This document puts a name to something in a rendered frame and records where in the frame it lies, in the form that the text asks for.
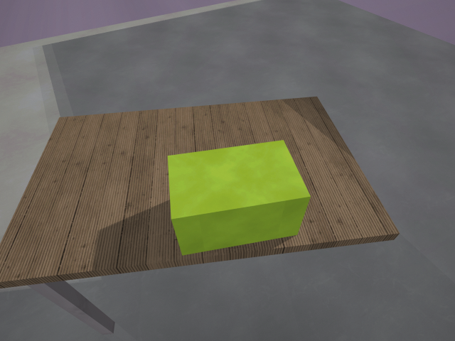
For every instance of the table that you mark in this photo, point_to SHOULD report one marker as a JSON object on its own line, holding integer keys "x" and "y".
{"x": 98, "y": 202}

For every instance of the carton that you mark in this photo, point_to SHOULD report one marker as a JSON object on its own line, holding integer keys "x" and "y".
{"x": 233, "y": 196}

